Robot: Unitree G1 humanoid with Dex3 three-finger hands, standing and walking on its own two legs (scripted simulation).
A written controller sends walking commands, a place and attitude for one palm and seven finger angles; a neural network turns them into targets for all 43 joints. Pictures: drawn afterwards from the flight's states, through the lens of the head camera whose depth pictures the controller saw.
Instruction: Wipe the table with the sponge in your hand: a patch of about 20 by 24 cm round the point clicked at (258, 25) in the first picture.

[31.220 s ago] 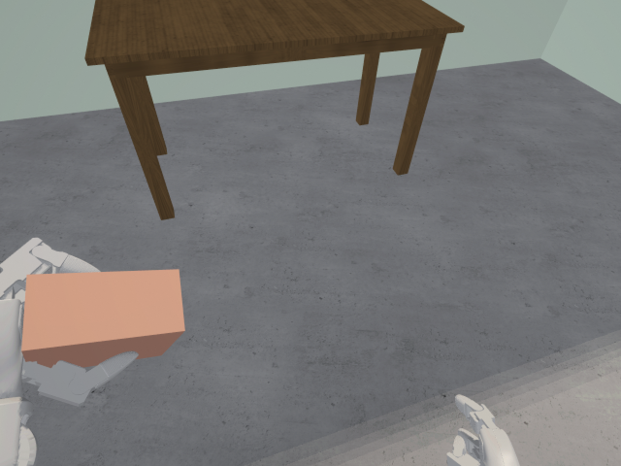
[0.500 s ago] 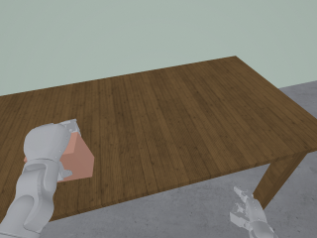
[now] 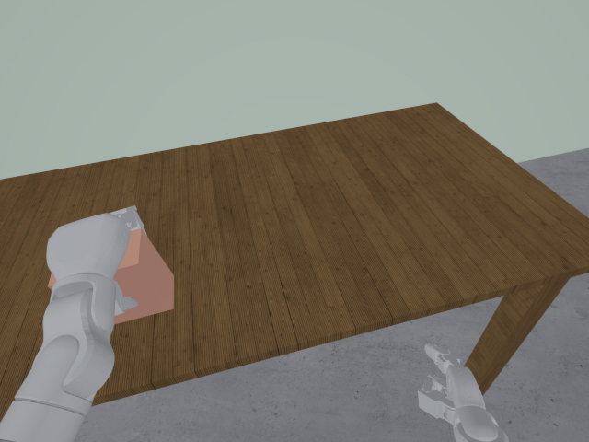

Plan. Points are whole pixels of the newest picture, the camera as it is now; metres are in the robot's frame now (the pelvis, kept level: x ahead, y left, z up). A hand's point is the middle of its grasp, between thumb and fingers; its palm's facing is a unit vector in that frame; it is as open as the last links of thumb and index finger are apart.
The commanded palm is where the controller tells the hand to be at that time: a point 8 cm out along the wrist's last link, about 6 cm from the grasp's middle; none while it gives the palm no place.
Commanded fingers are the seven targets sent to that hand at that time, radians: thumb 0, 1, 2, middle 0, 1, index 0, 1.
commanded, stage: lower the sponge onto the table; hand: left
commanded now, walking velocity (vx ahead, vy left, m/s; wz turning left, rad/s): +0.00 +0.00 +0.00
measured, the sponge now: (125, 287) +0.27 +0.31 +0.08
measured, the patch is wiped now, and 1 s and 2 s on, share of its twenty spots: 0.00 0.05 0.25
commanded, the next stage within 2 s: wipe forward along the first lane in 0.76 s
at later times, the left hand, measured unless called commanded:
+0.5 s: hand (123, 293) +0.24 +0.29 +0.10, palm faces +0.10 -0.09 -0.99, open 10.3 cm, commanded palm +0.21 +0.27 +0.15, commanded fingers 0.00 0.10 1.30 -1.20 -1.60 -1.20 -1.60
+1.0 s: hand (145, 303) +0.25 +0.27 +0.07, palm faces -0.01 -0.08 -1.00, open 10.3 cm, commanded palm +0.24 +0.27 +0.13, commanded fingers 0.00 0.10 1.30 -1.20 -1.60 -1.20 -1.60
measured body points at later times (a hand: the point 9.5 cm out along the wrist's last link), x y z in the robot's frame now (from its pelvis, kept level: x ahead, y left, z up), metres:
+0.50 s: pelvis +0.01 +0.00 +0.00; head -0.02 -0.05 +0.45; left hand +0.24 +0.29 +0.15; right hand +0.26 -0.20 -0.08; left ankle +0.04 +0.12 -0.74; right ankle +0.00 -0.10 -0.74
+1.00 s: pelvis +0.01 -0.01 +0.00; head -0.02 -0.05 +0.45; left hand +0.25 +0.27 +0.12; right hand +0.25 -0.21 -0.09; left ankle +0.04 +0.12 -0.74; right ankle +0.00 -0.10 -0.74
